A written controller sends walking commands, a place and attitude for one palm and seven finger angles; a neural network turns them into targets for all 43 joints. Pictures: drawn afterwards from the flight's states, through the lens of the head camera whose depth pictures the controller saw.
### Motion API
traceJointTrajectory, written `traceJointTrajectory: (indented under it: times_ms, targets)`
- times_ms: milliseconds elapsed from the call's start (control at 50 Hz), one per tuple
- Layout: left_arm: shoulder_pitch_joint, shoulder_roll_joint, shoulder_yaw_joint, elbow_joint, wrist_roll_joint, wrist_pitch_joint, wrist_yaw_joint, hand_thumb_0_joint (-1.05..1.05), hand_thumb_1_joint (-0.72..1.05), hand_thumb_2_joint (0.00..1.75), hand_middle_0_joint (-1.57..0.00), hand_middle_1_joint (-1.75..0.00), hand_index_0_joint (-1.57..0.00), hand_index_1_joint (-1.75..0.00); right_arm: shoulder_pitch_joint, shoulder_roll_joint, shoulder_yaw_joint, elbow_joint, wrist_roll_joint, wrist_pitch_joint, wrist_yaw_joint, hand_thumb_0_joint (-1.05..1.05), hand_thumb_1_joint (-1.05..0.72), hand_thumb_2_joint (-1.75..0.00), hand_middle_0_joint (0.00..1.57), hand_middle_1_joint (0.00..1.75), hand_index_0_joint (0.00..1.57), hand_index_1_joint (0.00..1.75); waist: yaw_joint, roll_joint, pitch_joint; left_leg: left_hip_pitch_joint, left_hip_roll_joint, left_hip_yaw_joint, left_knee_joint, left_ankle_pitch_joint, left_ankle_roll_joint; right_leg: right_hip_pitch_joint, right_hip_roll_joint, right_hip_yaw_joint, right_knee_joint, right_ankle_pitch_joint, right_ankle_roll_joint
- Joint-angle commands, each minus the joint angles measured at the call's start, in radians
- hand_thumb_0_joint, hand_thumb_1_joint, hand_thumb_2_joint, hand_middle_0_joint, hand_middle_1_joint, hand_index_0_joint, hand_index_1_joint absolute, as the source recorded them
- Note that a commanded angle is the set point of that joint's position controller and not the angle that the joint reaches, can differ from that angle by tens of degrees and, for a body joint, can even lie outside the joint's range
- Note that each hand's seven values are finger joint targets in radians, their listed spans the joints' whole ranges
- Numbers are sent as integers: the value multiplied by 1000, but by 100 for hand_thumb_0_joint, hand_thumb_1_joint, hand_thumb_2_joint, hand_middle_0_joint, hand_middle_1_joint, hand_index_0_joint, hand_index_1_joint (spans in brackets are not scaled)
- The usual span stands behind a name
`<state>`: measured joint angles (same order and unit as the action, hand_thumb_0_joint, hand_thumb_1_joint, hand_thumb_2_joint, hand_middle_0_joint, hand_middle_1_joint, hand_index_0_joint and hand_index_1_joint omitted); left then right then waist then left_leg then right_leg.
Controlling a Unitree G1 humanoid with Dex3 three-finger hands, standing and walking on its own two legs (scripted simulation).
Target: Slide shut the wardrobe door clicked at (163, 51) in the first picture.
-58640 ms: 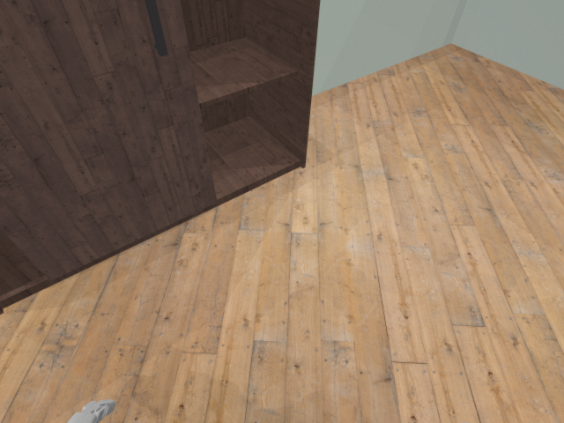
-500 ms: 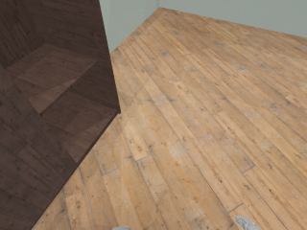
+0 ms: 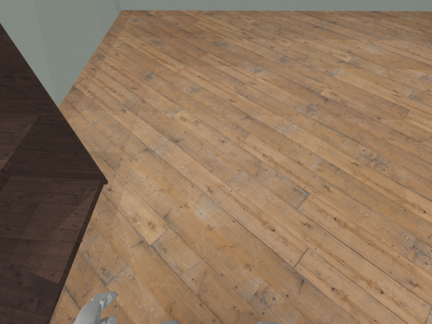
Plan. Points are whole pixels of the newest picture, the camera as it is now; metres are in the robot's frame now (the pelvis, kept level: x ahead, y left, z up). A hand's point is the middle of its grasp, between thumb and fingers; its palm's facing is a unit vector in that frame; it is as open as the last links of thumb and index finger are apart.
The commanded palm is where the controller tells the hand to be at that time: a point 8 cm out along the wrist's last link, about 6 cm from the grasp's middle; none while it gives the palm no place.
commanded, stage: walk to a spot facing it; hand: left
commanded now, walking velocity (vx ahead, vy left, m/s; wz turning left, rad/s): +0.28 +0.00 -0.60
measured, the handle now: out of the picture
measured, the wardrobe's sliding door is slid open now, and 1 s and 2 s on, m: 0.53 0.53 0.53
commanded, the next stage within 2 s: turn to face it in 0.82 s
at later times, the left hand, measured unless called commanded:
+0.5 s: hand (133, 280) +0.23 +0.21 -0.16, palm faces -0.27 -0.95 -0.19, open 7.4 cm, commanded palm none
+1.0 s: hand (242, 171) +0.51 -0.05 -0.14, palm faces -0.63 -0.74 -0.25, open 7.3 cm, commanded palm none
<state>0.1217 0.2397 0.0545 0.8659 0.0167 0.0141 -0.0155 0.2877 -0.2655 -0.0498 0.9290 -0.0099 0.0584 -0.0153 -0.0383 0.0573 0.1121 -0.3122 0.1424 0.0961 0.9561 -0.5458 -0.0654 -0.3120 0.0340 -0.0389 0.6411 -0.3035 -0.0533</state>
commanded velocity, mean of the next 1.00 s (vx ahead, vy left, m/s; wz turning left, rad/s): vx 0.25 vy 0.00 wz -0.46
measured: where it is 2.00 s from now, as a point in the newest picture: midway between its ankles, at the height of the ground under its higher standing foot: (276, 263)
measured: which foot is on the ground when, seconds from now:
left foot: up 0.00-0.38, down 0.40-0.86, up 0.88-1.00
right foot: down 0.00-0.38, up 0.40-0.82, down 0.84-1.00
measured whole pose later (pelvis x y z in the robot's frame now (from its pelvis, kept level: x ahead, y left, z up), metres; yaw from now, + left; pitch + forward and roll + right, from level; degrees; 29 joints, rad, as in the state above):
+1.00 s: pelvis +0.29 -0.12 +0.01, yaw -36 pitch -2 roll +2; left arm 0.11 0.22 0.03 0.90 0.02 -0.02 -0.01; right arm 0.33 -0.21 -0.04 0.96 -0.02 0.00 -0.01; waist -0.08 -0.01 0.11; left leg -0.47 0.11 0.02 1.32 -0.39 -0.04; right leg -0.34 0.08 -0.03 0.56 -0.18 -0.12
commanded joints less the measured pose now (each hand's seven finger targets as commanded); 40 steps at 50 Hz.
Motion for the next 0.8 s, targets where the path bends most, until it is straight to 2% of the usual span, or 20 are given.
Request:
traceJointTrajectory:
  times_ms: [0,40,80,220,280,320,340,360,380,400,420,440,460,520,560,660,700,740,760,780]
  targets:
    - [89,211,54,-44,0,-6,39,0,90,90,-20,-30,-20,-30,-119,-112,-25,-154,-8,-38,5,0,-90,-90,20,30,20,30,73,-304,-100,-369,-18,-114,264,44,7,192,-309,523,-392,-50,-182]
    - [42,190,47,-56,8,-13,35,0,90,90,-20,-30,-20,-30,-98,-101,-27,-135,-14,-39,18,0,-90,-90,20,30,20,30,40,-224,-111,-266,-37,-92,174,114,6,106,-244,428,-404,-143,-151]
    - [68,186,46,-46,8,-28,26,0,90,90,-20,-30,-20,-30,-92,-84,-26,-128,-17,-42,25,0,-90,-90,20,30,20,30,34,-176,-102,-241,-62,-64,113,170,1,76,-208,402,-419,-151,-145]
    - [153,176,52,-12,10,-55,14,0,90,90,-20,-30,-20,-30,-185,-83,-30,-178,-7,-84,24,0,-90,-90,20,30,20,30,62,-205,-89,-274,-94,-91,-96,196,7,159,-203,491,-410,-74,-177]
    - [143,178,57,-14,11,-53,12,0,90,90,-20,-30,-20,-30,-152,-71,-25,-172,0,-107,18,0,-90,-90,20,30,20,30,49,-215,-118,-109,-132,-74,-279,182,20,127,-182,490,-341,42,-163]
    - [103,159,57,-20,4,-50,11,0,90,90,-20,-30,-20,-30,-34,-82,-24,-126,3,-124,7,0,-90,-90,20,30,20,30,-10,-179,-145,168,-150,-61,-484,302,21,-9,-112,439,-231,61,-106]
    - [98,118,47,-23,5,-52,6,0,90,90,-20,-30,-20,-30,76,-127,-32,-84,3,-132,-5,0,-90,-90,20,30,20,30,-56,-55,-197,392,-78,-125,-547,270,42,-133,-35,379,-78,27,-65]
    - [122,54,37,-35,-7,-48,-2,0,90,90,-20,-30,-20,-30,184,-235,-55,-65,-17,-136,-12,0,-90,-90,20,30,20,30,-94,237,-242,544,208,-495,-646,100,137,-344,109,224,210,-231,-6]
    - [74,69,36,-67,3,-50,-4,0,90,90,-20,-30,-20,-30,228,-251,-53,-67,-23,-124,-14,0,-90,-90,20,30,20,30,-97,233,-183,454,368,-707,-735,1,232,-420,66,130,426,-329,17]
    - [26,88,41,-86,13,-47,-12,0,90,90,-20,-30,-20,-30,176,-228,-46,-91,-27,-116,-13,0,-90,-90,20,30,20,30,-80,85,-77,340,370,-701,-774,-31,279,-442,-12,143,518,-270,20]
    - [41,92,47,-72,20,-46,-21,0,90,90,-20,-30,-20,-30,100,-191,-36,-109,-29,-119,-8,0,-90,-90,20,30,20,30,-32,6,-63,225,301,-589,-787,-37,251,-411,-26,122,557,-189,23]
    - [55,86,44,-58,25,-42,-27,0,90,90,-20,-30,-20,-30,48,-160,-23,-108,-27,-128,-9,0,-90,-90,20,30,20,30,-2,102,-38,190,263,-492,-770,59,220,-420,-48,108,594,-131,32]
    - [55,86,47,-51,28,-31,-35,0,90,90,-20,-30,-20,-30,28,-116,-14,-104,-23,-131,-9,0,-90,-90,20,30,20,30,18,135,-4,155,221,-372,-766,176,195,-405,-73,106,593,-59,40]
    - [62,46,28,-44,25,-9,-47,0,90,90,-20,-30,-20,-30,99,-71,4,-56,-11,-148,-18,0,-90,-90,20,30,20,30,26,138,-47,239,136,-133,-715,579,148,-407,-68,43,558,41,57]
    - [26,28,21,-49,22,-6,-49,0,90,90,-20,-30,-20,-30,161,-66,5,-27,-9,-148,-22,0,-90,-90,20,30,20,30,10,113,-79,318,134,-66,-683,747,140,-435,-67,13,511,61,60]
    - [-149,4,9,-100,15,-8,-53,0,90,90,-20,-30,-20,-30,219,-65,-3,8,-19,-137,-24,0,-90,-90,20,30,20,30,-29,91,-13,337,163,25,-693,763,166,-405,-77,-28,216,109,46]
    - [-166,4,8,-108,10,-13,-51,0,90,90,-20,-30,-20,-30,213,-78,-8,13,-21,-131,-23,0,-90,-90,20,30,20,30,-23,101,-2,337,180,58,-666,870,166,-331,-53,-50,103,112,19]
    - [-110,24,15,-94,10,-20,-42,0,90,90,-20,-30,-20,-30,209,-107,-19,19,-19,-127,-21,0,-90,-90,20,30,20,30,9,98,-57,377,204,86,-553,1127,157,-216,-10,-76,43,74,-15]
    - [-43,38,21,-71,9,-22,-38,0,90,90,-20,-30,-20,-30,189,-123,-21,14,-15,-124,-21,0,-90,-90,20,30,20,30,43,91,-88,356,208,101,-471,1217,148,-112,10,-88,22,88,-31]
    - [84,60,30,-35,11,-29,-32,0,90,90,-20,-30,-20,-30,153,-145,-25,4,-10,-122,-20,0,-90,-90,20,30,20,30,109,71,-162,320,186,123,-308,1226,123,65,32,-98,-40,115,-46]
